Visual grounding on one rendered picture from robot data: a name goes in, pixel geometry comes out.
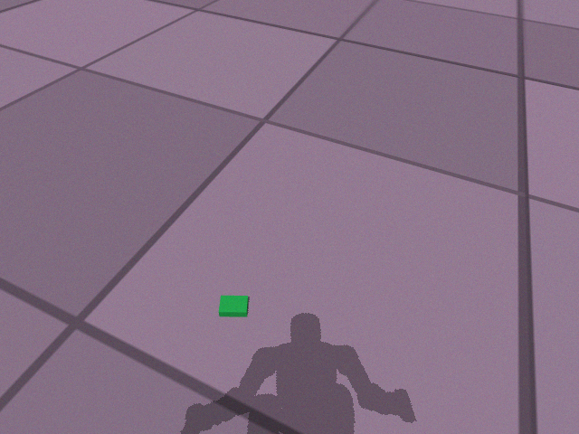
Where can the small box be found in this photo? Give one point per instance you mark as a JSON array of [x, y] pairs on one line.
[[233, 306]]

